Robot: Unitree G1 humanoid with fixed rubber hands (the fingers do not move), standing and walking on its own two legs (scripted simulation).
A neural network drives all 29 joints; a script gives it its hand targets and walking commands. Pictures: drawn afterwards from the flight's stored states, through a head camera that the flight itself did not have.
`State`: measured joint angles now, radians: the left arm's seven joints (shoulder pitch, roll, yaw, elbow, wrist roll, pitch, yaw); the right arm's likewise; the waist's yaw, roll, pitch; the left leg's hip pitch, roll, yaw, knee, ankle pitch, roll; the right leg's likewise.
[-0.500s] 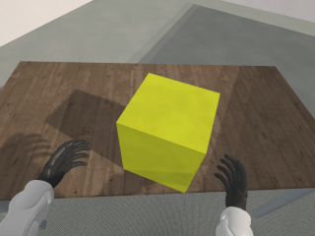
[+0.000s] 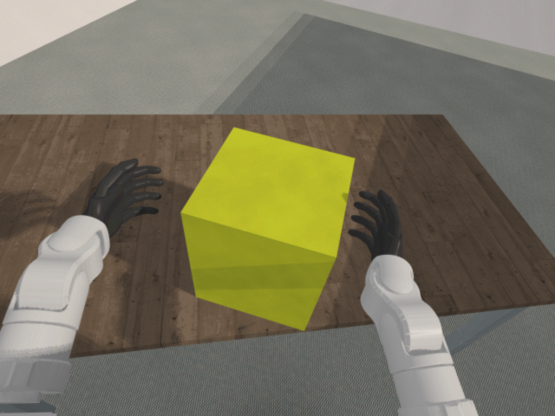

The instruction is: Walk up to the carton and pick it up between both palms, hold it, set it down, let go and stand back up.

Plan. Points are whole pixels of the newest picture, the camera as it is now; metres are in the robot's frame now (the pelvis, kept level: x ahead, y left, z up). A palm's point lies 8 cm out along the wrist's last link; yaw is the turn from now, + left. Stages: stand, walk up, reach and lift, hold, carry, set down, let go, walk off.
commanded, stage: reach and lift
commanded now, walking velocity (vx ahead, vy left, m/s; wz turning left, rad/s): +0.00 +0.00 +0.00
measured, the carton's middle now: (270, 232) +0.42 -0.03 -0.01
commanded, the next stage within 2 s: none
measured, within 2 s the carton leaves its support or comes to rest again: neither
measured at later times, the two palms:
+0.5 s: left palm (113, 177) +0.42 +0.19 +0.14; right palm (388, 212) +0.34 -0.17 +0.14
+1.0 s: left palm (166, 101) +0.50 +0.12 +0.20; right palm (407, 172) +0.39 -0.21 +0.16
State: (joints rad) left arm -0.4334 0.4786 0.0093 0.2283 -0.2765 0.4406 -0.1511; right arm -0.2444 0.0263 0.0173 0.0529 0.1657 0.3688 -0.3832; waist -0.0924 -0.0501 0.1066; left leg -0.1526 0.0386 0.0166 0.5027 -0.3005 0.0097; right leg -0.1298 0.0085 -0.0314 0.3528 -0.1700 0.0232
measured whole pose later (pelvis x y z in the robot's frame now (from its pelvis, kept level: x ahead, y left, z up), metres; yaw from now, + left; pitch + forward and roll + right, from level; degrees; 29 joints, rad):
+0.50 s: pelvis +0.01 +0.01 +0.00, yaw +0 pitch -2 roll -3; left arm -0.58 0.48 0.01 0.27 -0.27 0.54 -0.13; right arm -0.40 -0.04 0.01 0.12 0.24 0.37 -0.39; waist -0.13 -0.07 0.08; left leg -0.15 0.04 0.02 0.48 -0.30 0.02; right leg -0.13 0.01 -0.03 0.33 -0.15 0.03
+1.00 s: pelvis +0.02 +0.00 +0.00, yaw +0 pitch +3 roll -2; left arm -1.06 0.42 -0.02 1.00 -0.27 0.30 -0.12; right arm -0.77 -0.04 -0.05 0.57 0.25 0.33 -0.37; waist -0.21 0.02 -0.04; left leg -0.23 0.03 0.02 0.45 -0.28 0.02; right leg -0.22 0.00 -0.03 0.33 -0.16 0.03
